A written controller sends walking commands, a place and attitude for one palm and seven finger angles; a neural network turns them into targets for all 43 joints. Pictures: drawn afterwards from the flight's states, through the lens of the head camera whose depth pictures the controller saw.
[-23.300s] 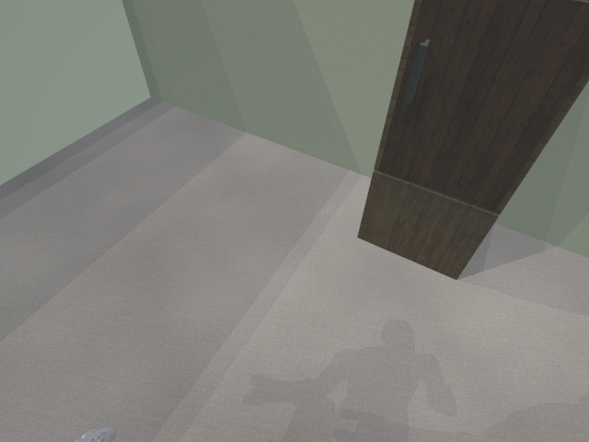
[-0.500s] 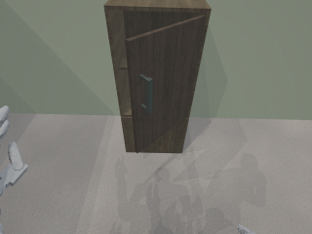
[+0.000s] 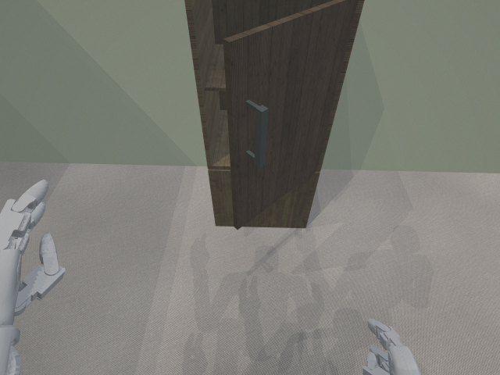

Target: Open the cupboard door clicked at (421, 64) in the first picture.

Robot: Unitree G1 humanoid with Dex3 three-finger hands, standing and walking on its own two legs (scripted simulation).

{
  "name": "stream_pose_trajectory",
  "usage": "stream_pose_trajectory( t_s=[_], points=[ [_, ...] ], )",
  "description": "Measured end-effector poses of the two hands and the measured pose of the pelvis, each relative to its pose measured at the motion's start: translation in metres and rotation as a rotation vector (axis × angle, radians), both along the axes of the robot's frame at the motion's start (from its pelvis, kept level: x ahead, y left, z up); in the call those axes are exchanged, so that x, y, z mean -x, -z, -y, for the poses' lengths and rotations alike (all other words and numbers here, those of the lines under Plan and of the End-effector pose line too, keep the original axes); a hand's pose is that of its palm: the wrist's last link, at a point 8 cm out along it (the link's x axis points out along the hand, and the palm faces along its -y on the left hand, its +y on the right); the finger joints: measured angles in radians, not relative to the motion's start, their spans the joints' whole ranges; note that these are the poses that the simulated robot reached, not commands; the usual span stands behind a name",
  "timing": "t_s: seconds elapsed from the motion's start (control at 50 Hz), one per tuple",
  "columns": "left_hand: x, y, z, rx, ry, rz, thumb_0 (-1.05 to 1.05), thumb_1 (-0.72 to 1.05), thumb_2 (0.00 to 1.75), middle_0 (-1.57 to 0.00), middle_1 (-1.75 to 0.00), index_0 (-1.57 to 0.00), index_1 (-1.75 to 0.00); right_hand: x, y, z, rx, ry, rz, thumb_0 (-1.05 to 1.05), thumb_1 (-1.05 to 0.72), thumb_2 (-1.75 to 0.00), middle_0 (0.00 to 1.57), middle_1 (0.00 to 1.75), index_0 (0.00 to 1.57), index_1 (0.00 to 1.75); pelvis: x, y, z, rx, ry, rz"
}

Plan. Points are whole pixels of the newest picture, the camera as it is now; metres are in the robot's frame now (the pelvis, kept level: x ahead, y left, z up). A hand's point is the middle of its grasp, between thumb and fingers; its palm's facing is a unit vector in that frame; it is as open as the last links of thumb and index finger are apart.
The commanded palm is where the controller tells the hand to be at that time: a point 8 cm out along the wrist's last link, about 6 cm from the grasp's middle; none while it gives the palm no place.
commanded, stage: let the arm hang, fingers relaxed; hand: left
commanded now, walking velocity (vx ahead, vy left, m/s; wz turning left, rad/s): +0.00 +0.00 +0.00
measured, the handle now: (255, 134) +0.61 +0.04 +0.04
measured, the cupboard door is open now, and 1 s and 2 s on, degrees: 44 44 44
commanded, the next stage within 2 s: look to check the result in 1.06 s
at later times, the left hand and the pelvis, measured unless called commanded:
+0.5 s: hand out of the picture -0.08 +0.20 -0.17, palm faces +0.05 -0.98 -0.21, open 7.2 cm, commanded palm none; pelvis -0.02 +0.01 +0.01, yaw +2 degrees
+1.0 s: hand out of the picture -0.01 +0.18 -0.17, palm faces +0.04 -0.98 -0.19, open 7.3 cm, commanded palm none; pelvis -0.01 +0.01 +0.01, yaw +1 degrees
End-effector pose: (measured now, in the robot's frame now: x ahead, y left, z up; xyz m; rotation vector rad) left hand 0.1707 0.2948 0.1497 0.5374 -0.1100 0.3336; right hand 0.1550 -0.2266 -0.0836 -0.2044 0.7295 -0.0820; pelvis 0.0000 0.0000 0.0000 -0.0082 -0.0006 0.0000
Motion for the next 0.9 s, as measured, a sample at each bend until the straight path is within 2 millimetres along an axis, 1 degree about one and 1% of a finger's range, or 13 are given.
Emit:
stream_pose_trajectory(
  t_s=[0.06,0.1,0.14,0.18,0.24,0.3,0.38,0.46,0.52,0.6,0.7,0.84,0.9],
  points=[
    [-0.007,0.087,-0.010,0.127,-0.044,-0.349,0.00,0.89,0.90,-0.20,-0.30,-0.20,-0.30,0.002,0.020,0.003,0.001,-0.027,-0.089,0.01,-0.90,-0.90,0.20,0.30,0.20,0.30,0.006,0.005,-0.008,-0.008,-0.010,-0.011],
    [0.007,0.150,-0.005,0.223,-0.082,-0.609,0.00,0.90,0.90,-0.19,-0.30,-0.20,-0.30,0.010,0.030,0.007,0.005,-0.018,-0.144,0.01,-0.90,-0.90,0.20,0.30,0.20,0.30,0.010,0.006,-0.011,-0.012,-0.012,-0.008],
    [0.034,0.204,0.009,0.309,-0.103,-0.843,0.00,0.90,0.90,-0.19,-0.30,-0.19,-0.30,0.024,0.034,0.010,0.011,0.002,-0.199,0.01,-0.90,-0.90,0.20,0.30,0.20,0.30,0.012,0.006,-0.011,-0.015,-0.010,0.000],
    [0.069,0.246,0.029,0.391,-0.109,-1.039,0.01,0.91,0.90,-0.19,-0.30,-0.19,-0.30,0.043,0.035,0.013,0.024,0.025,-0.264,0.01,-0.90,-0.90,0.20,0.30,0.20,0.30,0.014,0.004,-0.011,-0.017,-0.009,0.008],
    [0.125,0.284,0.061,0.505,-0.122,-1.263,0.01,0.91,0.90,-0.19,-0.30,-0.19,-0.30,0.078,0.037,0.015,0.047,0.059,-0.383,0.01,-0.90,-0.90,0.20,0.30,0.20,0.30,0.017,0.001,-0.010,-0.013,-0.010,0.017],
    [0.169,0.295,0.059,0.554,-0.214,-1.366,0.00,0.98,0.90,-0.20,-0.30,-0.20,-0.30,0.116,0.039,0.014,0.062,0.078,-0.518,0.01,-0.90,-0.90,0.20,0.30,0.20,0.30,0.018,-0.002,-0.009,-0.003,-0.020,0.019],
    [0.217,0.295,0.053,0.578,-0.287,-1.482,0.00,0.98,0.90,-0.20,-0.30,-0.20,-0.30,0.159,0.044,0.005,0.050,0.102,-0.662,0.01,-0.90,-0.90,0.20,0.30,0.20,0.30,0.019,-0.005,-0.010,0.005,-0.029,0.018],
    [0.247,0.288,0.048,0.574,-0.348,-1.554,0.00,0.95,0.90,-0.20,-0.30,-0.20,-0.30,0.189,0.050,-0.008,0.014,0.120,-0.744,0.01,-0.90,-0.90,0.20,0.30,0.20,0.30,0.019,-0.007,-0.014,0.003,-0.031,0.019],
    [0.257,0.283,0.045,0.563,-0.373,-1.577,0.00,0.93,0.90,-0.20,-0.30,-0.20,-0.30,0.201,0.054,-0.019,-0.019,0.129,-0.770,0.01,-0.90,-0.90,0.20,0.30,0.20,0.30,0.019,-0.007,-0.015,0.000,-0.028,0.020],
    [0.255,0.280,0.044,0.550,-0.380,-1.566,0.01,0.92,0.90,-0.20,-0.30,-0.20,-0.30,0.207,0.060,-0.031,-0.060,0.133,-0.773,0.01,-0.90,-0.90,0.20,0.30,0.20,0.30,0.020,-0.007,-0.016,-0.005,-0.024,0.021],
    [0.234,0.282,0.050,0.547,-0.350,-1.508,0.00,0.91,0.90,-0.19,-0.30,-0.19,-0.30,0.202,0.065,-0.041,-0.096,0.133,-0.745,0.01,-0.90,-0.90,0.20,0.30,0.20,0.30,0.019,-0.006,-0.015,-0.010,-0.018,0.024],
    [0.196,0.287,0.067,0.564,-0.273,-1.420,0.00,0.91,0.90,-0.19,-0.30,-0.19,-0.30,0.190,0.065,-0.041,-0.103,0.137,-0.698,0.01,-0.91,-0.90,0.20,0.30,0.20,0.30,0.018,-0.006,-0.012,-0.013,-0.013,0.029],
    [0.189,0.289,0.069,0.558,-0.264,-1.411,0.01,0.93,0.90,-0.20,-0.30,-0.20,-0.30,0.188,0.064,-0.036,-0.096,0.147,-0.691,0.01,-0.91,-0.90,0.20,0.30,0.20,0.30,0.017,-0.006,-0.010,-0.013,-0.011,0.031]
  ],
)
